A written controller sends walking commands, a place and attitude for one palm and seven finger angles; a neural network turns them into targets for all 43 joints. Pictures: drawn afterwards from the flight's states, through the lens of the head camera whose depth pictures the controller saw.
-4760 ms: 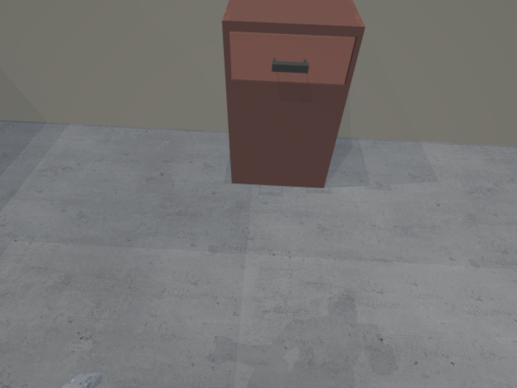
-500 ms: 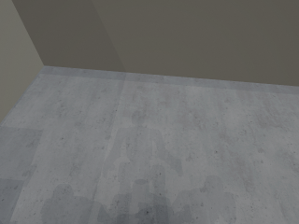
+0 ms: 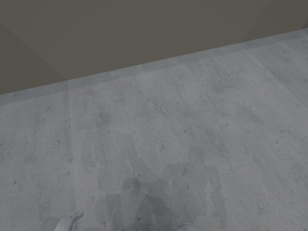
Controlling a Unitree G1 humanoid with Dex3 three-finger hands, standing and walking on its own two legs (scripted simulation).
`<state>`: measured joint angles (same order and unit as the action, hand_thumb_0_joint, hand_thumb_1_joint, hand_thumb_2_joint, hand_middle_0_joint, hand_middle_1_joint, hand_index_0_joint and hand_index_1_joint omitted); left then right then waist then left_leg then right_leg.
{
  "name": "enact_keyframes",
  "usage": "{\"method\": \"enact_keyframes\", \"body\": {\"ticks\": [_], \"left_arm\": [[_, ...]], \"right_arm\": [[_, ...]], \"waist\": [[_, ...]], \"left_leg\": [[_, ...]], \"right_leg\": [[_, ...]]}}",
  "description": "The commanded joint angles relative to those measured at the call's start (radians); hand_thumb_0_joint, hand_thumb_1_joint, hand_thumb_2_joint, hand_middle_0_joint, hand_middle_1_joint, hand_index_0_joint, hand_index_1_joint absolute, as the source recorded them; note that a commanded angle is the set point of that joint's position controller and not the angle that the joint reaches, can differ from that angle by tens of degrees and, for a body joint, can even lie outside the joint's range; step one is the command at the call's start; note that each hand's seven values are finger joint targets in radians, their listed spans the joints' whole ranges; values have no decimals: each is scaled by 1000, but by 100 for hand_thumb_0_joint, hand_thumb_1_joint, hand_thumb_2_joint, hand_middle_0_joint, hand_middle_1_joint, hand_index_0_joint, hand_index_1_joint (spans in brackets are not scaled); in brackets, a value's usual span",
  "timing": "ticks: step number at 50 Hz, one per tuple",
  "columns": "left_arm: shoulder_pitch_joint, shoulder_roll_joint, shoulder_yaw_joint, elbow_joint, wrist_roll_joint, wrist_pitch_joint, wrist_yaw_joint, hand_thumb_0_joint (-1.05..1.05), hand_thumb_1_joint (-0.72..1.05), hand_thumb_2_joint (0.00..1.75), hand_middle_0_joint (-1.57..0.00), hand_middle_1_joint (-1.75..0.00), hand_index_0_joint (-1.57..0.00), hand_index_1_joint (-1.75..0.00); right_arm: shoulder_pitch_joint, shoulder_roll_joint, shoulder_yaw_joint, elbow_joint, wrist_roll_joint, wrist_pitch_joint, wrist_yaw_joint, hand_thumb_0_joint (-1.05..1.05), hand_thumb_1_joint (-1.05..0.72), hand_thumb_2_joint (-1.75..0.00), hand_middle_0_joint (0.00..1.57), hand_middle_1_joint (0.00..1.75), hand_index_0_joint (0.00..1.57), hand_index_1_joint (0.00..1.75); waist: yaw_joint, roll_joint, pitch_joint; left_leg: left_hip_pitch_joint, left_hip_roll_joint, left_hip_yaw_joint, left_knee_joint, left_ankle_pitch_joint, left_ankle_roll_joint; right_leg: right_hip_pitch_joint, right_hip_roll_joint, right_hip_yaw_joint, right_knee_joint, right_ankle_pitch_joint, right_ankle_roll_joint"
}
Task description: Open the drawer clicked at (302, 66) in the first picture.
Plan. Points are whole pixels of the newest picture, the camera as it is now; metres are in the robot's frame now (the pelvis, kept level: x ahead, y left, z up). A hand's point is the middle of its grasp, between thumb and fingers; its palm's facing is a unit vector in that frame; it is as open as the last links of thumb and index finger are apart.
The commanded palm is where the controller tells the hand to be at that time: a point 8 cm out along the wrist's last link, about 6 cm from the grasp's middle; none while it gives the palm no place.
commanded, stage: turn to face it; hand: left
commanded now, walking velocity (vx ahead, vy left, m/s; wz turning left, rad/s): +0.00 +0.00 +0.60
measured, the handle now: out of the picture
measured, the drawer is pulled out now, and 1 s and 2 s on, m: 0.00 0.00 0.00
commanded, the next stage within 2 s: none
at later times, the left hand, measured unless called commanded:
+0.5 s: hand out of the picture +0.04 +0.23 -0.17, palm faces +0.22 -0.96 -0.17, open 7.4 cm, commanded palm none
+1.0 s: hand out of the picture -0.02 +0.19 -0.13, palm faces +0.47 -0.83 -0.29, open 7.4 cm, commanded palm none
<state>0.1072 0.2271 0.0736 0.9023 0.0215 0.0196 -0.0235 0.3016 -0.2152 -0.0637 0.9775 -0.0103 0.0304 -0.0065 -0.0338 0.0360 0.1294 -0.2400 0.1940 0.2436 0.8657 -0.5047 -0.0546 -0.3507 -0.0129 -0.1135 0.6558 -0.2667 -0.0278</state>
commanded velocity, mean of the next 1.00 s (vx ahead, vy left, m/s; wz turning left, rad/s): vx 0.00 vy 0.00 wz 0.60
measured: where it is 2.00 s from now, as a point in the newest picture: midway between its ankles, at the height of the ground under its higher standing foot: outside the picture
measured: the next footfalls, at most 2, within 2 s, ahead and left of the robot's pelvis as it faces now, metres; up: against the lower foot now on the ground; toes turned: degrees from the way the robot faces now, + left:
left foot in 0.36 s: +0.06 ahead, +0.12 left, +0.00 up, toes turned +16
right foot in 0.94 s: +0.06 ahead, -0.13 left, +0.00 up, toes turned +26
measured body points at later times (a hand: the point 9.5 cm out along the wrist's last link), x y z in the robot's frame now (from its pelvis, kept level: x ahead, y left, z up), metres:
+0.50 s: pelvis +0.00 +0.03 +0.01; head +0.03 +0.07 +0.46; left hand +0.03 +0.28 -0.15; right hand +0.07 -0.20 -0.12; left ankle +0.02 +0.10 -0.72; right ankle +0.01 -0.12 -0.65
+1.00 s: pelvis -0.01 -0.04 +0.02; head +0.02 -0.05 +0.46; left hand -0.04 +0.24 -0.11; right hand +0.17 -0.25 -0.13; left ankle +0.00 +0.10 -0.69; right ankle +0.02 -0.14 -0.72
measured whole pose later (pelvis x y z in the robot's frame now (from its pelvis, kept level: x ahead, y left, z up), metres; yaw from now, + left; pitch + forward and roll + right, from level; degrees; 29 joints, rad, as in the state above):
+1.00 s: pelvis -0.01 -0.04 +0.02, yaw +28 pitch +1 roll +0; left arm 0.19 0.20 0.05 0.88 0.02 0.03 0.02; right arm 0.21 -0.26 -0.11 0.92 -0.02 0.08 0.02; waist -0.03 0.05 0.03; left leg -0.50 -0.10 -0.11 0.75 -0.35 -0.02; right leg -0.24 -0.02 -0.05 0.54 -0.32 -0.01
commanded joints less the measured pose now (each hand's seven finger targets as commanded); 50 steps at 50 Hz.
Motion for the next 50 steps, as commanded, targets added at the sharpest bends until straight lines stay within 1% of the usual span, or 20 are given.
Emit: {"method": "enact_keyframes", "body": {"ticks": [1, 3, 5, 12, 16, 17, 18, 19, 20, 21, 24, 26, 39, 43, 45, 46, 47, 48, 49, 50], "left_arm": [[187, 197, 39, -8, -7, -18, 49, 0, 90, 90, -20, -30, -20, -30], [51, 124, 7, -33, -2, -18, 56, 0, 90, 90, -20, -30, -20, -30], [13, 97, -12, -27, 2, -29, 56, 0, 90, 90, -20, -30, -20, -30], [60, 129, 3, 8, 6, -19, 61, 0, 90, 90, -20, -30, -20, -30], [62, 126, 16, -2, -4, -11, 61, 0, 90, 90, -20, -30, -20, -30], [61, 106, 16, -4, -8, -4, 59, 0, 90, 90, -20, -30, -20, -30], [90, 50, 14, -31, -15, 5, 54, 0, 90, 90, -20, -30, -20, -30], [24, 25, 5, -74, -12, 8, 52, 0, 90, 90, -20, -30, -20, -30], [-9, 30, 11, -71, 1, 15, 56, 0, 90, 90, -20, -30, -20, -30], [-22, 31, 19, -66, 2, 11, 49, 0, 90, 90, -20, -30, -20, -30], [55, 43, 28, -20, 2, 7, 38, 0, 90, 90, -20, -30, -20, -30], [68, 50, 30, -10, -1, 11, 40, 0, 90, 90, -20, -30, -20, -30], [43, 84, 27, -50, -6, 18, 47, 0, 90, 90, -20, -30, -20, -30], [113, 83, 21, -57, -14, 13, 50, 0, 90, 90, -20, -30, -20, -30], [216, 98, 29, -39, -16, 10, 53, 0, 90, 90, -20, -30, -20, -30], [266, 136, 38, -34, -9, 3, 57, 0, 90, 90, -20, -30, -20, -30], [253, 245, 56, -62, 12, -9, 66, 0, 90, 90, -20, -30, -20, -30], [133, 257, 36, -103, 2, 1, 66, 0, 90, 90, -20, -30, -20, -30], [59, 216, 39, -125, -4, -10, 67, 0, 90, 90, -20, -30, -20, -30], [8, 180, 24, -130, -5, -17, 62, 0, 90, 90, -20, -30, -20, -30]], "right_arm": [[-58, -75, -8, -94, 6, -11, -26, 0, -90, -90, 20, 30, 20, 30], [-2, -56, -1, -30, -7, 4, -18, 0, -90, -90, 20, 30, 20, 30], [64, -35, 10, 10, -8, 10, -14, 0, -90, -90, 20, 30, 20, 30], [-27, -28, 7, -18, 0, 6, 4, 0, -90, -90, 20, 30, 20, 30], [28, -26, 1, -21, -5, 0, 10, 0, -90, -90, 20, 30, 20, 30], [58, -50, -6, -21, -6, -5, 14, 0, -90, -90, 20, 30, 20, 30], [84, -130, -24, -34, -14, -14, 12, 0, -90, -90, 20, 30, 20, 30], [116, -193, -41, -46, -23, -13, 5, 0, -90, -90, 20, 30, 20, 30], [124, -190, -44, -29, -23, -19, -10, 0, -90, -90, 20, 30, 20, 30], [84, -168, -41, -39, -19, -22, -14, 0, -90, -90, 20, 30, 20, 30], [-16, -129, -27, -72, -12, -38, -18, 0, -90, -90, 20, 30, 20, 30], [-11, -133, -30, -71, -8, -39, -18, 0, -90, -90, 20, 30, 20, 30], [-43, -202, -62, -101, -14, -9, 0, 0, -90, -90, 20, 30, 20, 30], [-90, -217, -69, -127, -18, 3, 6, 0, -90, -90, 20, 30, 20, 30], [-140, -209, -73, -148, -15, 11, 12, 0, -90, -90, 20, 30, 20, 30], [-151, -172, -71, -158, -8, 16, 16, 0, -90, -90, 20, 30, 20, 30], [-119, -96, -59, -179, 2, 17, 18, 0, -90, -90, 20, 30, 20, 30], [-135, -133, -66, -190, -18, 13, 16, 0, -90, -90, 20, 30, 20, 30], [-140, -158, -71, -175, -22, 24, 22, 0, -90, -90, 20, 30, 20, 30], [-122, -152, -69, -153, -21, 29, 30, 0, -90, -90, 20, 30, 20, 30]], "waist": [[95, -256, -278], [18, -126, -182], [-10, -132, -159], [48, -160, -88], [21, -139, -128], [5, -30, -137], [-1, 216, -135], [-37, 294, -107], [-45, 248, -130], [-25, 179, -129], [19, 78, -182], [16, 66, -193], [-13, 107, -180], [13, 136, -207], [63, 131, -199], [86, 42, -192], [83, -274, -177], [52, -279, -103], [25, -266, -76], [-6, -208, -38]], "left_leg": [[-323, -66, -245, 414, -68, 4], [-245, -60, -238, 353, 68, 3], [-159, -71, -224, 217, 104, 5], [-162, -100, -156, -16, 55, 1], [-42, -113, -120, -251, 208, 10], [29, -81, -179, -371, 312, 30], [66, 106, -470, -487, 489, 121], [29, 256, -671, -601, 578, 244], [19, 226, -680, -616, 499, 252], [20, 178, -637, -603, 447, 229], [84, 72, -475, -579, 484, 176], [107, 56, -463, -577, 513, 184], [55, 22, -660, -598, 251, 225], [-25, -16, -695, -577, 270, 208], [-172, -77, -655, -563, 186, 148], [-292, -146, -591, -454, 105, 94], [-484, -280, -390, -126, -1, 13], [-463, -263, -332, 104, -28, 8], [-389, -219, -354, 218, 23, 20], [-368, -201, -329, 298, 89, 16]], "right_leg": [[344, -355, 406, -278, 576, -192], [159, -275, 241, -315, 384, -142], [74, -245, 154, -343, 289, -122], [130, -322, 125, -340, 263, -144], [113, -303, 42, -212, 221, -70], [52, -273, 4, -113, 128, -22], [-105, -147, -62, 66, -120, 58], [-198, -62, -29, 300, -366, 91], [-224, -66, 75, 447, -328, 76], [-260, -73, 114, 509, -248, 74], [-253, -84, 125, 519, -85, 97], [-238, -82, 125, 492, -74, 109], [-134, -36, 133, 237, -162, 110], [29, 8, 124, 50, -165, 83], [229, 18, 92, -159, -71, 64], [351, -59, 152, -325, -68, 33], [400, -365, 513, -508, -306, -69], [167, -494, 532, -530, -301, -121], [36, -436, 492, -534, -284, -99], [-1, -361, 376, -500, -179, -77]]}}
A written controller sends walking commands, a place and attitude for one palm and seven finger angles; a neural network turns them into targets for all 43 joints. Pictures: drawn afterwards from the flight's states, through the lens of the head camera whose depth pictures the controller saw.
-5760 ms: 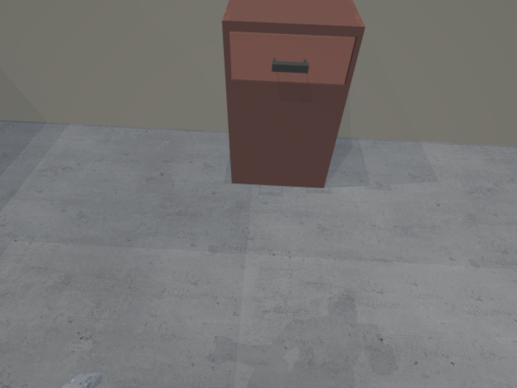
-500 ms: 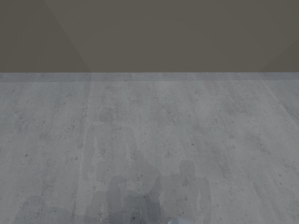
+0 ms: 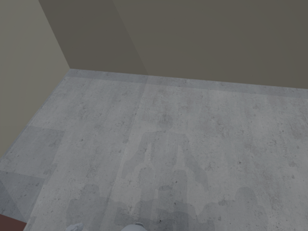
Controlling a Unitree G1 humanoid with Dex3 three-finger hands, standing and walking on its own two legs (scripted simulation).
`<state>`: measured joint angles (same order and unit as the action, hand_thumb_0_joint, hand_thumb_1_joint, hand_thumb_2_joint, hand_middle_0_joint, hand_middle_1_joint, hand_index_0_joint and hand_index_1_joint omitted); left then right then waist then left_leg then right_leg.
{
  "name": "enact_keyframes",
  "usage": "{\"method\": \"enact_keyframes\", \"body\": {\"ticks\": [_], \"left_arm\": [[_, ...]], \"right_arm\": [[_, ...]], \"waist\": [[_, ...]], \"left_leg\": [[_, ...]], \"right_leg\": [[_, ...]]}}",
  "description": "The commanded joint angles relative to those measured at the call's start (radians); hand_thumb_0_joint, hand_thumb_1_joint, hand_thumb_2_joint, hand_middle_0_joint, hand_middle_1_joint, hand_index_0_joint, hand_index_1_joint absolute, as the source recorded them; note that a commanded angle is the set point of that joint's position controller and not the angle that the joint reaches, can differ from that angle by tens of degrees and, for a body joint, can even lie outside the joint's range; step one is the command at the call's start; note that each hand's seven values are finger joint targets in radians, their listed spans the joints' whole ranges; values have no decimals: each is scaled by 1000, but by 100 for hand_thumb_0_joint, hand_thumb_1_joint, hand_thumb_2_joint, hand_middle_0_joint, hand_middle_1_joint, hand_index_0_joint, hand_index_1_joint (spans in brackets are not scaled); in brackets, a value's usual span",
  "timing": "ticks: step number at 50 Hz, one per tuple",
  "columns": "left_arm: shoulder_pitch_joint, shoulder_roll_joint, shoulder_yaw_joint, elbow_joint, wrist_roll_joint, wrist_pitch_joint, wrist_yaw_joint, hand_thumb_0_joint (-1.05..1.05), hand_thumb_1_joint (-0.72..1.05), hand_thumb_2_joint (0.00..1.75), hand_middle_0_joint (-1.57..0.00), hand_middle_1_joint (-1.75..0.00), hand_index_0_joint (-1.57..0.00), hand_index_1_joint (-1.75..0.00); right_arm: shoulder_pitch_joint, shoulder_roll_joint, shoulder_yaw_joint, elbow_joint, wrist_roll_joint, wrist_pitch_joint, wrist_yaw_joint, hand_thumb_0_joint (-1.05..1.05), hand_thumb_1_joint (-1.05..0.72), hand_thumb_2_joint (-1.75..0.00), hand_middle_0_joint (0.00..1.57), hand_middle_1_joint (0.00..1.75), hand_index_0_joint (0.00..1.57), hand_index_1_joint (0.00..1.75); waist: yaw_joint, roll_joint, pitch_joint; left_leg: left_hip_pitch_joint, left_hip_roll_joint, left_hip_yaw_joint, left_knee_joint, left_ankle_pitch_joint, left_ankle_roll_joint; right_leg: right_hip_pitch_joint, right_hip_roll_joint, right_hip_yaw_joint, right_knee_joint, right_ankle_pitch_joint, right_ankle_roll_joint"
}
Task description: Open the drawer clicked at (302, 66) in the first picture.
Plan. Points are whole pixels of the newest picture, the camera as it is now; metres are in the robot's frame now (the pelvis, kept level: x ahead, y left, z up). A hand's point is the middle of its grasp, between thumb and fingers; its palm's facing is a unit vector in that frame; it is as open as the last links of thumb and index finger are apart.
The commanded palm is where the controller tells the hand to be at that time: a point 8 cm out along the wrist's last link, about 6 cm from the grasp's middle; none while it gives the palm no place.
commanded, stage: turn to face it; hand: left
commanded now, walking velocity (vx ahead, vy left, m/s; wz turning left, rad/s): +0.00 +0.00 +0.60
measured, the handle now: out of the picture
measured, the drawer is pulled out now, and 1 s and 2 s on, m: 0.00 0.00 0.00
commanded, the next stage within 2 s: none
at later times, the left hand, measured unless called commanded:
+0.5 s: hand out of the picture -0.05 +0.25 -0.18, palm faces +0.36 -0.89 -0.28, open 7.4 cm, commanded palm none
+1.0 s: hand out of the picture -0.02 +0.20 -0.13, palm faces +0.58 -0.77 -0.29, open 7.4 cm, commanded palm none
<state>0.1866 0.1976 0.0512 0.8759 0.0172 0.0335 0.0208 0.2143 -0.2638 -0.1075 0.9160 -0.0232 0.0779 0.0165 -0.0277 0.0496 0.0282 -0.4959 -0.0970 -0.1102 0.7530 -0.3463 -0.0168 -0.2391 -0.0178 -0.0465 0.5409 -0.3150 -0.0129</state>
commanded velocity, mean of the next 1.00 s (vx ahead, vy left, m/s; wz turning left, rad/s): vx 0.00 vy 0.00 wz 0.60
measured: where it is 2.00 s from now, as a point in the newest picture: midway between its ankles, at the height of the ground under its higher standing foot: outside the picture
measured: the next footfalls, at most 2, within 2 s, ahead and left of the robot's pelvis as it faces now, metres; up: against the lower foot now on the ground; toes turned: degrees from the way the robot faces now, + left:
left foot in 0.40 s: -0.01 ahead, +0.14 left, +0.00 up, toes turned +23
right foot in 0.78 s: +0.12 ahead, -0.08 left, +0.00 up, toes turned +25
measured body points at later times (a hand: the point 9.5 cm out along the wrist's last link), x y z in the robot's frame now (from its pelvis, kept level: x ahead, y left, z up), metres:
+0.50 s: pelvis +0.00 +0.02 -0.01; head +0.04 +0.06 +0.44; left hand -0.07 +0.30 -0.16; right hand +0.20 -0.18 -0.13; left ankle -0.05 +0.13 -0.73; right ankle -0.01 -0.12 -0.67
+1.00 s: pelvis +0.02 -0.01 +0.01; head +0.06 -0.02 +0.46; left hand -0.05 +0.24 -0.11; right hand +0.23 -0.19 -0.15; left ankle -0.09 +0.09 -0.65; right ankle +0.08 -0.09 -0.73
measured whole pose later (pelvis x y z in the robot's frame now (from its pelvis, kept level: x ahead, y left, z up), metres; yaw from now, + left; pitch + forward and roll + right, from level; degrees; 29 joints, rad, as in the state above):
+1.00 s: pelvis +0.02 -0.01 +0.01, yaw +38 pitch -1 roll +2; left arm 0.19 0.18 0.02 0.85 0.03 0.02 0.02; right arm 0.20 -0.27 -0.09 0.93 -0.02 0.09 0.04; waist -0.03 0.03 0.08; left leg -0.47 0.02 0.02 1.10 -0.40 -0.07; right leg -0.22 -0.12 -0.19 0.52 -0.28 -0.01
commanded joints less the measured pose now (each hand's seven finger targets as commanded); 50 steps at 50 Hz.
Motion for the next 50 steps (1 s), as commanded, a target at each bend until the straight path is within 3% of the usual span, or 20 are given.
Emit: {"method": "enact_keyframes", "body": {"ticks": [1, 3, 7, 13, 16, 18, 19, 20, 21, 22, 23, 26, 33, 37, 38, 39, 40, 42, 44, 50], "left_arm": [[-99, 178, 34, -103, 0, -36, 14, 0, 90, 90, -20, -30, -20, -30], [-60, 152, 26, -93, 2, -46, 13, 0, 90, 90, -20, -30, -20, -30], [88, 171, 29, -39, 4, -47, 11, 0, 90, 90, -20, -30, -20, -30], [138, 226, 45, -18, 13, -35, 11, 0, 90, 90, -20, -30, -20, -30], [128, 242, 54, -13, 13, -27, 8, 0, 90, 90, -20, -30, -20, -30], [111, 236, 59, -11, 1, -25, 4, 0, 90, 90, -20, -30, -20, -30], [112, 207, 58, -37, -6, -23, -3, 0, 90, 90, -20, -30, -20, -30], [60, 138, 33, -89, -8, -25, -11, 0, 90, 90, -20, -30, -20, -30], [-7, 148, 32, -111, 1, -12, -2, 0, 90, 90, -20, -30, -20, -30], [-13, 133, 34, -98, -4, -10, 4, 0, 90, 90, -20, -30, -20, -30], [-39, 146, 38, -87, -6, -11, 2, 0, 90, 90, -20, -30, -20, -30], [11, 145, 43, -58, -4, -4, -12, 0, 90, 90, -20, -30, -20, -30], [-19, 131, 34, -95, -6, -5, -9, 0, 90, 90, -20, -30, -20, -30], [72, 152, 37, -90, -9, -29, -5, 0, 90, 90, -20, -30, -20, -30], [127, 196, 48, -84, -1, -41, 1, 0, 90, 90, -20, -30, -20, -30], [139, 301, 68, -86, 16, -49, 10, 0, 90, 90, -20, -30, -20, -30], [132, 306, 64, -97, 5, -44, 11, 0, 90, 90, -20, -30, -20, -30], [0, 237, 50, -124, 4, -34, 15, 0, 90, 90, -20, -30, -20, -30], [-58, 184, 30, -133, 8, -40, 13, 0, 90, 90, -20, -30, -20, -30], [65, 218, 37, -75, 11, -38, 13, 0, 90, 90, -20, -30, -20, -30]], "right_arm": [[-10, -91, -21, -72, -7, -15, 13, 0, -90, -90, 20, 30, 20, 30], [14, -70, -11, -58, -2, -20, 18, 0, -90, -90, 20, 30, 20, 30], [-87, -62, 2, -79, 1, -20, 15, 0, -90, -90, 20, 30, 20, 30], [-170, -45, 27, -93, 10, -28, 17, 0, -90, -90, 20, 30, 20, 30], [-140, -48, 30, -93, 13, -38, 13, 0, -90, -90, 20, 30, 20, 30], [-59, -90, 19, -79, 6, -51, 11, 0, -90, -90, 20, 30, 20, 30], [20, -184, -6, -68, -1, -62, 6, 0, -90, -90, 20, 30, 20, 30], [96, -288, -33, -52, 7, -63, -1, 0, -90, -90, 20, 30, 20, 30], [141, -279, -30, -26, 15, -60, -8, 0, -90, -90, 20, 30, 20, 30], [117, -257, -25, -26, 13, -65, -22, 0, -90, -90, 20, 30, 20, 30], [57, -221, -17, -42, 8, -64, -27, 0, -90, -90, 20, 30, 20, 30], [-69, -173, 4, -85, 4, -68, -22, 0, -90, -90, 20, 30, 20, 30], [-72, -190, -12, -96, -3, -56, -14, 0, -90, -90, 20, 30, 20, 30], [-103, -179, -16, -109, 5, -51, -12, 0, -90, -90, 20, 30, 20, 30], [-95, -138, -12, -119, 13, -54, -8, 0, -90, -90, 20, 30, 20, 30], [-69, -58, 3, -144, 17, -55, -2, 0, -90, -90, 20, 30, 20, 30], [-67, -115, -10, -143, 7, -45, -6, 0, -90, -90, 20, 30, 20, 30], [-72, -110, -14, -113, 4, -29, 5, 0, -90, -90, 20, 30, 20, 30], [-40, -88, -4, -79, -1, -23, 20, 0, -90, -90, 20, 30, 20, 30], [-109, -55, 17, -84, 7, -20, 24, 0, -90, -90, 20, 30, 20, 30]], "waist": [[-34, -194, 91], [-26, -184, 52], [48, -210, -1], [85, -280, -35], [73, -293, -65], [20, -226, -116], [-24, -25, -190], [-67, 259, -200], [-76, 145, -186], [-62, 192, -205], [-53, 186, -129], [12, 118, -68], [7, 110, -57], [56, 86, -84], [82, -30, -114], [81, -359, -121], [87, -333, -124], [33, -235, -14], [0, -211, 10], [61, -223, -34]], "left_leg": [[-113, 104, 51, 459, -11, -33], [-123, 114, 88, 463, 32, -54], [-135, 132, 130, 349, -28, -78], [-4, 133, 206, 72, -98, -60], [102, 111, 248, -91, -53, -35], [294, 114, 241, -328, 138, -12], [541, 268, 48, -367, 428, 65], [670, 519, -254, -339, 924, 213], [631, 543, -218, -313, 1001, 257], [618, 494, -191, -301, 954, 245], [512, 443, -140, -321, 859, 222], [367, 325, -52, -363, 655, 161], [292, 305, -151, -365, 483, 176], [186, 249, -182, -240, 469, 123], [83, 184, -129, -121, 295, 69], [-115, 21, 64, 132, -168, -20], [-78, 63, 22, 325, -269, -14], [-82, 110, 21, 493, -151, -15], [-60, 128, 72, 498, -44, -37], [-12, 131, 164, 229, -85, -61]], "right_leg": [[-103, -303, 184, -337, -8, -77], [9, -264, 74, -262, 221, -69], [185, -302, 32, -193, 483, -89], [229, -341, -29, -121, 638, -101], [225, -342, -70, -55, 658, -77], [155, -321, -128, 114, 613, -16], [-69, -252, -165, 327, 382, 50], [-362, -128, -135, 533, -336, 112], [-393, -130, -26, 619, -349, 101], [-407, -135, 11, 647, -306, 109], [-392, -134, 27, 659, -250, 112], [-297, -105, 24, 587, -120, 112], [-177, -43, 11, 308, -115, 107], [63, -9, -8, -28, 75, 91], [201, -114, 86, -166, 144, 69], [300, -413, 393, -240, 268, -48], [157, -494, 411, -269, 220, -124], [14, -406, 302, -289, 47, -119], [-2, -314, 109, -246, 156, -82], [145, -337, -13, -199, 382, -102]]}}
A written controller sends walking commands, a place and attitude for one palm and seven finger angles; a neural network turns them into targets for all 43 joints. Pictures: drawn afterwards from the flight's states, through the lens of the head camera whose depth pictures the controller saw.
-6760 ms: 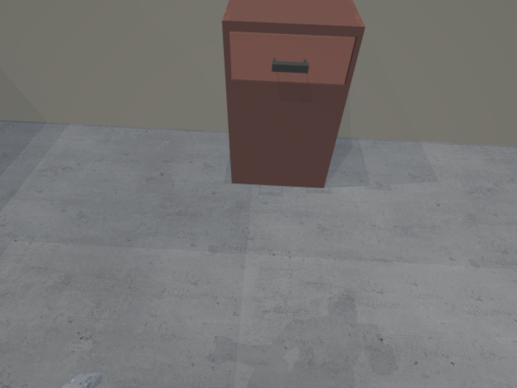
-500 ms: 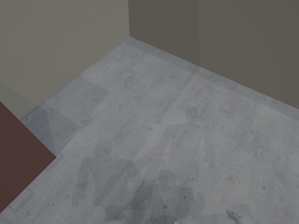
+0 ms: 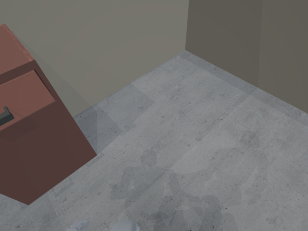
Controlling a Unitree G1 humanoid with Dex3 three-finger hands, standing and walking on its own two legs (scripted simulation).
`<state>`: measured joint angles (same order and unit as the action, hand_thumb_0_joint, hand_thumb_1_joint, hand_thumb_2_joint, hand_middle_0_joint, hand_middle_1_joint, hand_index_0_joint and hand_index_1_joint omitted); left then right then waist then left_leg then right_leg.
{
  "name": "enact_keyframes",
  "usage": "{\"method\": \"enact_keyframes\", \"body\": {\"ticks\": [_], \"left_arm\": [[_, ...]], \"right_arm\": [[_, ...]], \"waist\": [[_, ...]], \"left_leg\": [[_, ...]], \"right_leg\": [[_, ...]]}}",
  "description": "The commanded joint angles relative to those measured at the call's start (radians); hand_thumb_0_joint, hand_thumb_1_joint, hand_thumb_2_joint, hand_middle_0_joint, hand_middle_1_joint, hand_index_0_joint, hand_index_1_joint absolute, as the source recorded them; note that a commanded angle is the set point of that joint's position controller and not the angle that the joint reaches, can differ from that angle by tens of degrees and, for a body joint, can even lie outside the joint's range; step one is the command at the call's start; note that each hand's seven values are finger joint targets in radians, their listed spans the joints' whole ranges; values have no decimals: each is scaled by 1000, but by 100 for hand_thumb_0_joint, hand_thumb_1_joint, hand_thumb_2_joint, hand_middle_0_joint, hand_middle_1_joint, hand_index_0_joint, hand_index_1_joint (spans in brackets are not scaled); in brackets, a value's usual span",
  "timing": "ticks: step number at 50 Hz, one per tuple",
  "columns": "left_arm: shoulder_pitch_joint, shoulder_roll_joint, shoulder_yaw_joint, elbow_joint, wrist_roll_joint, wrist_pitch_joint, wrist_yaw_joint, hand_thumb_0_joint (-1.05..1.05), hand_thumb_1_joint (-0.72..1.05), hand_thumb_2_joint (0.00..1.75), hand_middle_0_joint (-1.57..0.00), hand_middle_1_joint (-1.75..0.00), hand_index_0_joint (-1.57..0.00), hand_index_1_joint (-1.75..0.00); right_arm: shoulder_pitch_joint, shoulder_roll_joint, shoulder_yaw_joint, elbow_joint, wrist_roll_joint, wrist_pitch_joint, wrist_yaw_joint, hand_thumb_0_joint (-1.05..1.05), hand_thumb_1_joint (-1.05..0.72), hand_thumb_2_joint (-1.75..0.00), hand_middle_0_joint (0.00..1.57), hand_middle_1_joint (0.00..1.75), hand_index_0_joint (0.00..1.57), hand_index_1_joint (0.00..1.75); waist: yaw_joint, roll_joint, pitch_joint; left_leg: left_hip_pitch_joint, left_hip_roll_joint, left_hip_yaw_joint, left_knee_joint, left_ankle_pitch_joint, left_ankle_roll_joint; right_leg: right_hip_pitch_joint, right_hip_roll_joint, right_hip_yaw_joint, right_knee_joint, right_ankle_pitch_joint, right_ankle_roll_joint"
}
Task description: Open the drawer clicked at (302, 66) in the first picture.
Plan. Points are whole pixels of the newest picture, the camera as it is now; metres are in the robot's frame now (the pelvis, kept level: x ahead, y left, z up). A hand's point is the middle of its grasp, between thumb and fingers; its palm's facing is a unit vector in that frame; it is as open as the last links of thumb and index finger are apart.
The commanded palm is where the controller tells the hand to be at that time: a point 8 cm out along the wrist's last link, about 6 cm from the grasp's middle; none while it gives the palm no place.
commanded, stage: turn to face it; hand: left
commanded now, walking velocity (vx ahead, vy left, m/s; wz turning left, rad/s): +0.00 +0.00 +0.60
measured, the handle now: out of the picture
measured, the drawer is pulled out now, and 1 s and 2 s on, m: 0.00 0.00 0.00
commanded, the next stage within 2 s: take the last steps up to it in 1.10 s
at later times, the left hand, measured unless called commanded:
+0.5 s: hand out of the picture +0.03 +0.26 -0.16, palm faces +0.31 -0.91 -0.28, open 7.4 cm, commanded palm none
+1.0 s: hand out of the picture -0.11 +0.22 -0.19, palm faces +0.57 -0.79 -0.24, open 7.4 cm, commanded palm none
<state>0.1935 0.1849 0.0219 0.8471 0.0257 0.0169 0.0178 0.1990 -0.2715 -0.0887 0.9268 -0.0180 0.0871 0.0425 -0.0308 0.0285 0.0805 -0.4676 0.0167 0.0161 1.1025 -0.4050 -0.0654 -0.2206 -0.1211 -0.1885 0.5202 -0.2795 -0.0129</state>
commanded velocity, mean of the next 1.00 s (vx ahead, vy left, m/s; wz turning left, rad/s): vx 0.00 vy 0.00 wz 0.51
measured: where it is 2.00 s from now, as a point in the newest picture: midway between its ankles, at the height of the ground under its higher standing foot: outside the picture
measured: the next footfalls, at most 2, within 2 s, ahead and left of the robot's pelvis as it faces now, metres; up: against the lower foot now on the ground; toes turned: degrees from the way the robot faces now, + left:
left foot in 0.20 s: +0.03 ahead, +0.15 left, +0.00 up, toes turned +13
right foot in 0.58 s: +0.10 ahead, -0.09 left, +0.00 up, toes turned +16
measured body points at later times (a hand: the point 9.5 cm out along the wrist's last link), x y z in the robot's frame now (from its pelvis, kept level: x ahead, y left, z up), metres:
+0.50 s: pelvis +0.00 +0.02 -0.01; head +0.03 +0.03 +0.44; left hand +0.02 +0.31 -0.14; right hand +0.16 -0.20 -0.14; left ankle -0.01 +0.14 -0.74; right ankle +0.05 -0.11 -0.70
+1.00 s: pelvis -0.02 +0.03 -0.02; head +0.00 +0.06 +0.43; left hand -0.14 +0.26 -0.17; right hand +0.20 -0.14 -0.15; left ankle -0.09 +0.11 -0.75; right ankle +0.06 -0.10 -0.74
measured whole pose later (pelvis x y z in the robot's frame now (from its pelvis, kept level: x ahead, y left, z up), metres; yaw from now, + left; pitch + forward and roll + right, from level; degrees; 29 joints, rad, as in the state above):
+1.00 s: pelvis -0.02 +0.03 -0.02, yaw +33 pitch +0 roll +0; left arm 0.26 0.25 0.05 0.92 0.02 0.04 0.01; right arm 0.16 -0.24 -0.06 0.93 -0.01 0.04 0.03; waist 0.02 -0.04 0.08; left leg -0.26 0.01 0.07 0.59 -0.32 0.01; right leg -0.30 -0.19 -0.22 0.68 -0.38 0.06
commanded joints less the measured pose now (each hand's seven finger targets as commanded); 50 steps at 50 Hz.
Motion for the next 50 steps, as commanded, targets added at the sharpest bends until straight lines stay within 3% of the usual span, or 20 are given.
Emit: {"method": "enact_keyframes", "body": {"ticks": [1, 5, 8, 10, 11, 12, 16, 22, 27, 28, 29, 31, 33, 35, 43, 46, 47, 48, 49, 50], "left_arm": [[69, 238, 68, -39, 3, -21, 15, 0, 90, 90, -20, -30, -20, -30], [77, 261, 83, -19, 6, -12, 13, 0, 90, 90, -20, -30, -20, -30], [63, 247, 88, -10, -10, -1, 6, 0, 90, 90, -20, -30, -20, -30], [5, 143, 60, -87, -13, 7, -4, 0, 90, 90, -20, -30, -20, -30], [-56, 164, 61, -98, -5, 15, 3, 0, 90, 90, -20, -30, -20, -30], [-80, 148, 65, -87, -9, 13, 4, 0, 90, 90, -20, -30, -20, -30], [-6, 158, 70, -28, -12, 15, -10, 0, 90, 90, -20, -30, -20, -30], [-31, 144, 61, -53, -16, 12, -4, 0, 90, 90, -20, -30, -20, -30], [97, 164, 66, -39, -19, -11, 3, 0, 90, 90, -20, -30, -20, -30], [135, 219, 78, -38, -8, -23, 10, 0, 90, 90, -20, -30, -20, -30], [136, 311, 93, -48, 6, -27, 16, 0, 90, 90, -20, -30, -20, -30], [42, 276, 85, -76, -5, -17, 17, 0, 90, 90, -20, -30, -20, -30], [-65, 211, 65, -96, -2, -18, 18, 0, 90, 90, -20, -30, -20, -30], [-40, 192, 58, -85, 0, -25, 18, 0, 90, 90, -20, -30, -20, -30], [101, 255, 77, -3, 10, -17, 15, 0, 90, 90, -20, -30, -20, -30], [88, 257, 81, 18, 3, -11, 12, 0, 90, 90, -20, -30, -20, -30], [76, 240, 79, 23, -5, -5, 10, 0, 90, 90, -20, -30, -20, -30], [92, 194, 74, 6, -16, 2, 7, 0, 90, 90, -20, -30, -20, -30], [66, 126, 51, -32, -16, 6, 1, 0, 90, 90, -20, -30, -20, -30], [4, 142, 43, -35, -7, 16, 8, 0, 90, 90, -20, -30, -20, -30]], "right_arm": [[-102, -44, 1, -95, 4, -32, -3, 0, -90, -90, 20, 30, 20, 30], [-98, -40, 11, -102, 9, -47, -7, 0, -90, -90, 20, 30, 20, 30], [11, -86, -2, -79, 3, -63, -10, 0, -90, -90, 20, 30, 20, 30], [132, -274, -46, -63, 1, -69, -23, 0, -90, -90, 20, 30, 20, 30], [164, -254, -43, -40, 0, -70, -32, 0, -90, -90, 20, 30, 20, 30], [123, -238, -39, -47, -2, -73, -44, 0, -90, -90, 20, 30, 20, 30], [-34, -163, -13, -92, -3, -79, -48, 0, -90, -90, 20, 30, 20, 30], [-19, -176, -25, -87, -6, -65, -43, 0, -90, -90, 20, 30, 20, 30], [-83, -163, -31, -115, 2, -56, -37, 0, -90, -90, 20, 30, 20, 30], [-67, -107, -25, -126, 10, -57, -33, 0, -90, -90, 20, 30, 20, 30], [-55, -38, -12, -154, 10, -57, -28, 0, -90, -90, 20, 30, 20, 30], [-69, -99, -35, -134, -3, -34, -23, 0, -90, -90, 20, 30, 20, 30], [-31, -92, -29, -91, -9, -27, -9, 0, -90, -90, 20, 30, 20, 30], [-17, -65, -19, -80, -5, -26, -4, 0, -90, -90, 20, 30, 20, 30], [-110, -27, 13, -89, 10, -41, -13, 0, -90, -90, 20, 30, 20, 30], [-31, -30, 18, -64, 10, -56, -22, 0, -90, -90, 20, 30, 20, 30], [17, -50, 15, -50, 9, -64, -21, 0, -90, -90, 20, 30, 20, 30], [52, -132, -2, -46, 2, -77, -25, 0, -90, -90, 20, 30, 20, 30], [88, -223, -21, -47, -2, -77, -31, 0, -90, -90, 20, 30, 20, 30], [118, -222, -21, -24, -3, -74, -44, 0, -90, -90, 20, 30, 20, 30]], "waist": [[68, -213, -94], [77, -253, -126], [12, -133, -177], [-57, 303, -189], [-75, 195, -191], [-55, 219, -164], [15, 144, -116], [-1, 127, -120], [65, 102, -142], [83, -55, -158], [85, -349, -142], [52, -265, -75], [1, -185, -18], [8, -200, -39], [85, -250, -95], [47, -239, -137], [19, -176, -155], [1, 38, -192], [-17, 296, -164], [-46, 206, -159]], "left_leg": [[-32, 18, 48, -163, -33, -11], [67, 17, 94, -356, -43, 10], [308, 22, 84, -678, 225, 36], [507, 413, -408, -749, 816, 262], [456, 404, -395, -739, 688, 293], [418, 355, -375, -738, 622, 280], [324, 211, -213, -742, 593, 215], [306, 203, -293, -735, 509, 235], [129, 128, -317, -603, 452, 172], [-1, 46, -251, -458, 256, 112], [-170, -109, -65, -201, -155, 28], [-107, -35, -124, 90, -123, 42], [-87, 6, -79, 159, 3, 26], [-73, 5, -40, 102, 28, 9], [50, 1, 54, -292, -84, 10], [193, -16, 85, -527, 48, 24], [302, 1, 68, -674, 180, 36], [451, 151, -116, -759, 359, 91], [505, 379, -373, -770, 742, 216], [449, 400, -358, -756, 770, 278]], "right_leg": [[146, -240, 120, -167, 379, -106], [151, -270, 86, -95, 456, -103], [45, -231, 0, 121, 355, -7], [-385, -25, 20, 509, -424, 113], [-388, -23, 119, 611, -387, 99], [-420, -22, 150, 645, -324, 100], [-328, -2, 162, 594, -142, 108], [-234, 54, 157, 362, -164, 104], [71, 86, 139, -33, 39, 86], [201, -52, 275, -188, 35, 53], [232, -336, 563, -264, 109, -67], [-34, -330, 522, -317, -119, -120], [-87, -234, 325, -277, -54, -88], [-31, -194, 217, -236, 93, -80], [115, -250, 160, -147, 386, -125], [98, -224, 105, -45, 431, -73], [44, -202, 64, 39, 366, -26], [-120, -121, 17, 211, 162, 39], [-347, -13, 23, 379, -339, 99], [-332, -11, 113, 498, -366, 86]]}}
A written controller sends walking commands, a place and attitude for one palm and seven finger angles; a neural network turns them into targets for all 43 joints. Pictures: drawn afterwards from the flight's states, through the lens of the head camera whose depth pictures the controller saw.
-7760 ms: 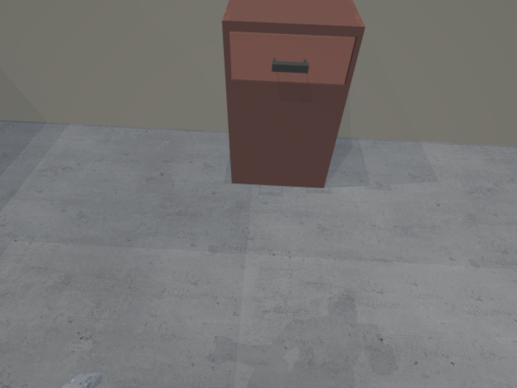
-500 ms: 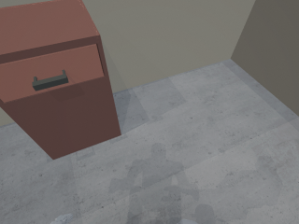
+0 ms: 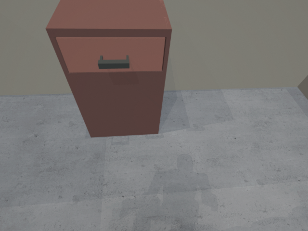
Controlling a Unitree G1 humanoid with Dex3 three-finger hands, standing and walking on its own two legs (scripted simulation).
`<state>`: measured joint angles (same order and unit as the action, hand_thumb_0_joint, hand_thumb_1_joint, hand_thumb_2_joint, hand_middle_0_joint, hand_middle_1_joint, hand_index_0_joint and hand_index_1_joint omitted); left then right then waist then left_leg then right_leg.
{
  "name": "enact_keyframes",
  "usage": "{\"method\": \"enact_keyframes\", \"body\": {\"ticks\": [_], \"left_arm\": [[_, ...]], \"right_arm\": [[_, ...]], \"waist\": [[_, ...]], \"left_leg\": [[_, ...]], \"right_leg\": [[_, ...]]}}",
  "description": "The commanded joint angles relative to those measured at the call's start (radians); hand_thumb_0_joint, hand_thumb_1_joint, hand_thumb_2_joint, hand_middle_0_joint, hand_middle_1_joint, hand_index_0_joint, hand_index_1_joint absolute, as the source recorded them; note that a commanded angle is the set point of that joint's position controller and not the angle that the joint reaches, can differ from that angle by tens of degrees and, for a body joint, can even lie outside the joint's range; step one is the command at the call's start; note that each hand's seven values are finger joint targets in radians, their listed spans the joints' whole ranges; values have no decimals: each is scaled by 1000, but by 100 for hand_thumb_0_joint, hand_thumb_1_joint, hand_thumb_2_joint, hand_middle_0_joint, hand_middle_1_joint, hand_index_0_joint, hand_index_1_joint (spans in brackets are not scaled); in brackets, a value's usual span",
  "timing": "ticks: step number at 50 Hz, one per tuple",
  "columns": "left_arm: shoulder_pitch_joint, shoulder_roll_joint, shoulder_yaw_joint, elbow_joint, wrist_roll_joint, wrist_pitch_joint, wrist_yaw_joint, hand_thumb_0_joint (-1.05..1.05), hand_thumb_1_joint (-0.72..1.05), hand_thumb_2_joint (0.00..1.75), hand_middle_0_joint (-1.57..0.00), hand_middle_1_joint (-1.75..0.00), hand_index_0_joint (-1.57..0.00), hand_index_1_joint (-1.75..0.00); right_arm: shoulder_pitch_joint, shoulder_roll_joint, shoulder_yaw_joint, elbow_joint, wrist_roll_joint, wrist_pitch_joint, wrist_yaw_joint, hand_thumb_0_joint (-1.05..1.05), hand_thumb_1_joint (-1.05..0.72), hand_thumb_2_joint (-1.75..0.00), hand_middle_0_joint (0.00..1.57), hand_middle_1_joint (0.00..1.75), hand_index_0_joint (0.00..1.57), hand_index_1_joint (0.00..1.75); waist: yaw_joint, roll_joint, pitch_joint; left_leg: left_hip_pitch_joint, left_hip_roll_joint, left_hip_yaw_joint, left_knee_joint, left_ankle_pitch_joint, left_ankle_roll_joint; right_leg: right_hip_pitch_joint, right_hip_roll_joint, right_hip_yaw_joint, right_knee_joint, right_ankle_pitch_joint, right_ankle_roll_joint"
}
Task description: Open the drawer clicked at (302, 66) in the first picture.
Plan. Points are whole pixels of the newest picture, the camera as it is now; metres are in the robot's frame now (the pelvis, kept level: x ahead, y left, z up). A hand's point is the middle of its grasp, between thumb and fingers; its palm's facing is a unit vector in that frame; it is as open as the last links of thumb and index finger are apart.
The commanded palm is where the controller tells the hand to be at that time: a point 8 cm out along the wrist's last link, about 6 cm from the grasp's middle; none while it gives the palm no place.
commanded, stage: turn to face it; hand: left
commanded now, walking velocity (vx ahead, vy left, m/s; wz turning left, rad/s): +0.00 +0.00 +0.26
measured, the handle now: (114, 60) +0.78 +0.24 -0.05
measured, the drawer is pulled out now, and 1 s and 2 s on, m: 0.00 0.00 0.00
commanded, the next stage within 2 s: take the last steps up to it in 0.10 s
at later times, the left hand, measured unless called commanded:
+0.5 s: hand out of the picture +0.04 +0.17 -0.15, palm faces +0.12 -0.97 -0.21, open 7.4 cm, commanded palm none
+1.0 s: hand out of the picture +0.06 +0.19 -0.17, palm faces +0.12 -0.99 -0.11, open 7.4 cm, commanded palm none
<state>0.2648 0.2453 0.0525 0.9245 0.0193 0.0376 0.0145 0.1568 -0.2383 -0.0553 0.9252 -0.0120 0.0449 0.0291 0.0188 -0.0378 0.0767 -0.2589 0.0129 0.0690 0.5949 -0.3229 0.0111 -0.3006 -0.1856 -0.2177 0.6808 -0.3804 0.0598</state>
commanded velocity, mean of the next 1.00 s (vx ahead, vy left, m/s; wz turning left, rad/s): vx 0.24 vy -0.07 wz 0.04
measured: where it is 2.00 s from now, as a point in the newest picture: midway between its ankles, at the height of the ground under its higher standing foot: (152, 221)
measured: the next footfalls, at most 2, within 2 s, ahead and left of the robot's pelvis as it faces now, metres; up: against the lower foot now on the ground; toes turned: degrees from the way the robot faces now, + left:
right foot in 0.42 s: +0.04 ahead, -0.11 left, +0.00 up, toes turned -2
left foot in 0.86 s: +0.18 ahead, +0.15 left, +0.00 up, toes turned +14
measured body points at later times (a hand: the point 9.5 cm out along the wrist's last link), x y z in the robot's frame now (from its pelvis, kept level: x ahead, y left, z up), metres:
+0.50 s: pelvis +0.01 -0.01 +0.01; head +0.00 -0.03 +0.46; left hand +0.03 +0.22 -0.13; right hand +0.03 -0.25 -0.15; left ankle -0.01 +0.10 -0.70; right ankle +0.00 -0.11 -0.72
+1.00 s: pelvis +0.13 +0.04 +0.01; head +0.14 +0.06 +0.46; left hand +0.06 +0.25 -0.16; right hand +0.21 -0.19 -0.13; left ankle +0.15 +0.14 -0.72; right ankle +0.09 -0.09 -0.64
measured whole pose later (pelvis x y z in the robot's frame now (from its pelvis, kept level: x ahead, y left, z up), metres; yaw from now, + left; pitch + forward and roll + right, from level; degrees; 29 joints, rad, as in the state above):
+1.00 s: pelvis +0.13 +0.04 +0.01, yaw +3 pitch -2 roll -1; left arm 0.38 0.15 0.05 1.16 0.03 0.01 -0.01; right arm 0.22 -0.14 -0.06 1.03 -0.02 -0.07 -0.03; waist 0.01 -0.04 0.04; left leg -0.23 0.06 0.18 0.52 -0.26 0.03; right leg -0.41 -0.08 -0.08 1.12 -0.38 -0.01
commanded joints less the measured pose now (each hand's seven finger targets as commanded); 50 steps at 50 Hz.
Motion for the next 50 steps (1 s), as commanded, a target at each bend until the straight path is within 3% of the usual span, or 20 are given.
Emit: {"method": "enact_keyframes", "body": {"ticks": [1, 4, 10, 15, 19, 20, 22, 23, 24, 26, 29, 37, 40, 41, 42, 43, 44, 46, 48, 50], "left_arm": [[-92, 68, 17, -95, -4, -3, 13, 0, 90, 90, -20, -30, -20, -30], [-46, 73, 20, -36, -7, -6, 0, 0, 90, 90, -20, -30, -20, -30], [-53, 52, 10, -16, -9, -1, 5, 0, 90, 90, -20, -30, -20, -30], [-62, 13, -10, 6, 2, -22, -8, 0, 90, 90, -20, -30, -20, -30], [54, 3, -11, 67, 7, -45, -18, 0, 90, 90, -20, -30, -20, -30], [106, 29, -4, 91, 10, -55, -14, 0, 90, 90, -20, -30, -20, -30], [206, 145, 26, 111, 13, -61, 2, 0, 90, 90, -20, -30, -20, -30], [231, 129, 28, 117, 2, -70, 6, 0, 90, 90, -20, -30, -20, -30], [199, 94, 21, 120, 3, -73, 7, 0, 90, 90, -20, -30, -20, -30], [118, 48, 7, 107, 4, -82, 8, 0, 90, 90, -20, -30, -20, -30], [129, 8, -2, 121, 4, -98, 9, 0, 90, 90, -20, -30, -20, -30], [249, 13, 3, 214, 11, -103, 8, 0, 90, 90, -20, -30, -20, -30], [233, 10, 4, 224, 2, -94, 4, 0, 90, 90, -20, -30, -20, -30], [234, -9, -1, 223, -3, -92, 2, 0, 90, 90, -20, -30, -20, -30], [251, -59, -8, 209, -6, -92, -6, 0, 90, 90, -20, -30, -20, -30], [204, -74, -14, 166, -5, -92, -12, 0, 90, 90, -20, -30, -20, -30], [143, -51, -9, 148, 3, -79, -5, 0, 90, 90, -20, -30, -20, -30], [61, -48, 2, 141, 9, -74, -20, 0, 90, 90, -20, -30, -20, -30], [106, -79, 6, 150, 16, -59, -32, 0, 90, 90, -20, -30, -20, -30], [125, -88, 6, 148, 14, -45, -35, 0, 90, 90, -20, -30, -20, -30]], "right_arm": [[141, -231, -48, -13, -11, -35, -43, 0, -90, -90, 20, 30, 20, 30], [26, -155, -21, -35, -8, -41, -51, 0, -90, -90, 20, 30, 20, 30], [69, -138, -20, -1, -5, -41, -53, 0, -90, -90, 20, 30, 20, 30], [106, -120, -23, 35, -18, -47, -51, 0, -90, -90, 20, 30, 20, 30], [102, -93, -17, 62, -13, -51, -50, 0, -90, -90, 20, 30, 20, 30], [103, -62, -12, 65, -8, -55, -48, 0, -90, -90, 20, 30, 20, 30], [36, 2, 6, 10, -4, -59, -39, 0, -90, -90, 20, 30, 20, 30], [-19, -50, -7, 1, -13, -54, -33, 0, -90, -90, 20, 30, 20, 30], [-30, -51, -16, 7, -12, -53, -27, 0, -90, -90, 20, 30, 20, 30], [43, -26, -22, 52, -16, -46, -16, 0, -90, -90, 20, 30, 20, 30], [94, 11, -21, 77, -18, -42, -13, 0, -90, -90, 20, 30, 20, 30], [-31, 58, -5, 43, -10, -75, -8, 0, -90, -90, 20, 30, 20, 30], [87, 46, -4, 90, -13, -94, -21, 0, -90, -90, 20, 30, 20, 30], [189, 10, -11, 127, -16, -103, -31, 0, -90, -90, 20, 30, 20, 30], [322, -95, -37, 160, -22, -110, -44, 0, -90, -90, 20, 30, 20, 30], [445, -182, -53, 184, -22, -104, -53, 0, -90, -90, 20, 30, 20, 30], [419, -179, -53, 195, -19, -97, -64, 0, -90, -90, 20, 30, 20, 30], [279, -77, -32, 153, -17, -100, -63, 0, -90, -90, 20, 30, 20, 30], [204, -26, -15, 128, -18, -113, -64, 0, -90, -90, 20, 30, 20, 30], [180, -21, -10, 117, -15, -118, -61, 0, -90, -90, 20, 30, 20, 30]], "waist": [[-81, 304, -141], [-25, 198, -101], [-38, 158, -99], [-56, 177, -58], [-4, 116, -17], [20, 46, -12], [77, -251, 35], [92, -233, 81], [63, -139, 130], [-3, -30, 103], [-24, -72, 74], [21, -83, 46], [-36, -57, -3], [-78, 17, -55], [-126, 220, -150], [-156, 322, -180], [-153, 262, -154], [-105, 157, 14], [-45, 137, 35], [-19, 151, 26]], "left_leg": [[222, 350, -373, -236, 710, 195], [162, 251, -234, -231, 688, 157], [192, 236, -243, -256, 635, 164], [113, 248, -328, -339, 104, 168], [-59, 181, -313, -288, -172, 112], [-151, 125, -258, -185, -207, 75], [-407, -20, -38, 235, -270, 3], [-426, 27, -93, 355, -228, 12], [-435, 47, -95, 430, -168, 13], [-376, 71, -70, 481, -51, -6], [-314, 88, -31, 454, 41, -27], [-235, 81, 43, 132, 13, -15], [10, 27, 103, -56, 94, -4], [205, 43, 75, -122, 111, 10], [423, 255, -210, -178, 86, 80], [483, 472, -495, -316, 114, 177], [414, 498, -521, -364, 40, 190], [181, 430, -378, -401, -4, 175], [63, 367, -221, -422, 44, 132], [20, 312, -120, -427, 96, 121]], "right_leg": [[-272, 61, 182, 396, -217, 11], [-223, 67, 189, 417, -71, 18], [-168, 96, 181, 278, -51, 25], [-70, 122, 157, 83, -81, -3], [178, 153, 124, -229, 62, -23], [285, 107, 186, -309, 41, -39], [327, -216, 633, -560, -301, -205], [231, -226, 692, -608, -353, -237], [171, -212, 658, -619, -352, -247], [124, -134, 461, -573, -189, -213], [92, -72, 310, -559, -12, -187], [183, -79, 280, -469, 211, -220], [137, -21, 216, -317, 299, -179], [51, 17, 184, -148, 357, -154], [-138, 101, 121, 111, 189, -99], [-298, 174, 93, 356, -183, -71], [-340, 141, 183, 498, -188, -81], [-358, 62, 210, 554, -35, -78], [-277, 41, 202, 485, 43, -60], [-235, 43, 183, 408, 103, -47]]}}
